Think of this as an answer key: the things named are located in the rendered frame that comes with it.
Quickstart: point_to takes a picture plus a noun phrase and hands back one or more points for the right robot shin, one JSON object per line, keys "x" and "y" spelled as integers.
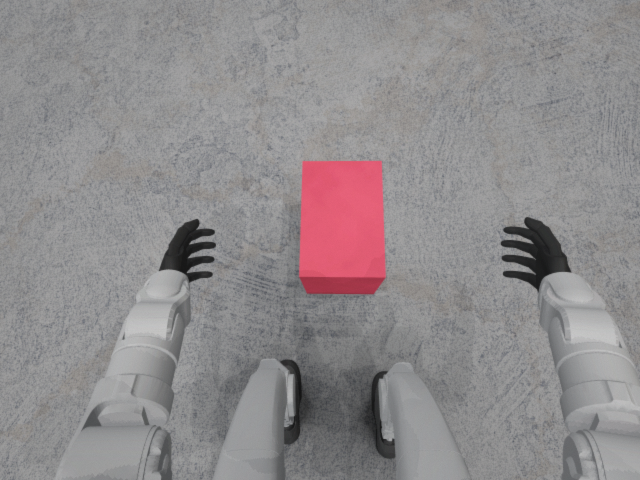
{"x": 387, "y": 431}

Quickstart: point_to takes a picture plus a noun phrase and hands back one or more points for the robot left hand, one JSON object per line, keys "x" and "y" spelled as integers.
{"x": 176, "y": 257}

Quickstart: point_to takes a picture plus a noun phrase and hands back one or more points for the left robot forearm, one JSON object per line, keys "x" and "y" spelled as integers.
{"x": 136, "y": 389}

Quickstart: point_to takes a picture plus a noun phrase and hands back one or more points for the carton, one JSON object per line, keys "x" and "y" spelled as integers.
{"x": 342, "y": 247}

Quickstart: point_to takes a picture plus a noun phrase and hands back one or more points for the robot right upper arm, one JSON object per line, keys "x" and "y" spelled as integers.
{"x": 596, "y": 455}

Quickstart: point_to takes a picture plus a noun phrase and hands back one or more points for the robot right hand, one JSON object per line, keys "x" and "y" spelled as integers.
{"x": 546, "y": 250}

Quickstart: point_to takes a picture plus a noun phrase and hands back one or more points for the left robot thigh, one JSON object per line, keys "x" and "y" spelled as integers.
{"x": 254, "y": 445}

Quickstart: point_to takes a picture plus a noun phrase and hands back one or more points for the right robot forearm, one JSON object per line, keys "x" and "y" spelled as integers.
{"x": 601, "y": 390}

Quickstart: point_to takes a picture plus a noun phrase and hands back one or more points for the robot left upper arm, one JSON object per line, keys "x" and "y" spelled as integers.
{"x": 139, "y": 452}

